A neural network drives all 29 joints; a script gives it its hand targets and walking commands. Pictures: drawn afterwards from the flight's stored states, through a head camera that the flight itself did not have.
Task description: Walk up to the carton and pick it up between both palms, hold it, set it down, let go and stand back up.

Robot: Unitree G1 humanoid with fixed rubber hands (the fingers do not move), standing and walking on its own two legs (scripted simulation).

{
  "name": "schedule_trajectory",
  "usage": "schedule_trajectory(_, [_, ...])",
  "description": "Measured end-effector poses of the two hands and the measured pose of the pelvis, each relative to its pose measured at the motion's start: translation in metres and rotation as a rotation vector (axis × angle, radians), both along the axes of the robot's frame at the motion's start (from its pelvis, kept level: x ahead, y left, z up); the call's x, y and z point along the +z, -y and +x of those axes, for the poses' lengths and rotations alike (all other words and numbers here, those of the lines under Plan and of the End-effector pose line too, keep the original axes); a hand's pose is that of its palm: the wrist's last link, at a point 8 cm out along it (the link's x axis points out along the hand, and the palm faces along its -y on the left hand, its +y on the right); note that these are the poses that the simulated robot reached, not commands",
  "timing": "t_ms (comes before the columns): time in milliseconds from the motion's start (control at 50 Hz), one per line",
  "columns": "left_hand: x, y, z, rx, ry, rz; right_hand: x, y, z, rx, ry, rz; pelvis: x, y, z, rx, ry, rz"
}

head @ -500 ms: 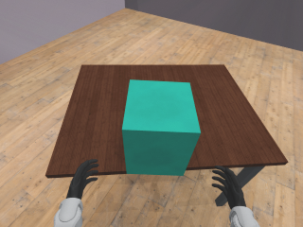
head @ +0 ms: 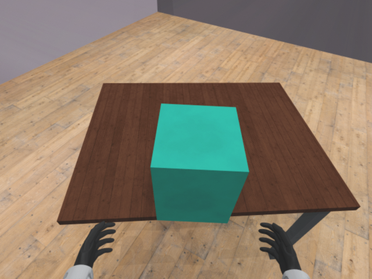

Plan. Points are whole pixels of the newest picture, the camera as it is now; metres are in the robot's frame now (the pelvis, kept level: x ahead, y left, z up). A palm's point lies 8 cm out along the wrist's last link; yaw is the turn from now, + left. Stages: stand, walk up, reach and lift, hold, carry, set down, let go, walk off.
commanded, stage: set down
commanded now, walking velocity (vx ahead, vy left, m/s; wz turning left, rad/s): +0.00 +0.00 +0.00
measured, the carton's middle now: (195, 165) +0.41 +0.00 -0.02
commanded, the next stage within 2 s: let go in 0.54 s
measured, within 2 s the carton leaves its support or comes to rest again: neither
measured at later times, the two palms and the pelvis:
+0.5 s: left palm (86, 273) +0.15 +0.23 -0.08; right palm out of the picture +0.15 -0.23 -0.07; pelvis -0.01 +0.00 +0.00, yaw -1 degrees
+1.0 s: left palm (89, 271) +0.16 +0.22 -0.08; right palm out of the picture +0.14 -0.23 -0.07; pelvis -0.01 +0.00 +0.00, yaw -2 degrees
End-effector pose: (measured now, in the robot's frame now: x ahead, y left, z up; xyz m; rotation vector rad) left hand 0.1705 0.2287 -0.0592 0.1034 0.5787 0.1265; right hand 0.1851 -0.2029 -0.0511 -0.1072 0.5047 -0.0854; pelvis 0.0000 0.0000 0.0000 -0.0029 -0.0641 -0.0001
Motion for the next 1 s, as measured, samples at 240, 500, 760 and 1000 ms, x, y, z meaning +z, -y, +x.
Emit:
schedule_trajectory(240, [-0.013, 0.000, -0.014, -0.014, -0.126, 0.015, -0.012, 0.009, -0.017, 0.005, -0.088, -0.044, 0.000, -0.002, 0.000, -0.009, 0.008, -0.001])
schedule_trajectory(500, [-0.022, 0.001, -0.020, -0.022, -0.234, 0.036, -0.020, 0.024, -0.034, 0.001, -0.182, -0.080, 0.000, -0.001, -0.009, -0.021, 0.005, 0.000])
schedule_trajectory(760, [-0.024, 0.003, -0.018, -0.037, -0.264, 0.037, -0.022, 0.029, -0.042, 0.004, -0.205, -0.098, -0.001, -0.002, -0.012, -0.027, 0.008, 0.000])
schedule_trajectory(1000, [-0.024, 0.005, -0.015, -0.041, -0.266, 0.034, -0.022, 0.027, -0.044, 0.006, -0.203, -0.101, -0.001, -0.005, -0.012, -0.033, 0.010, -0.001])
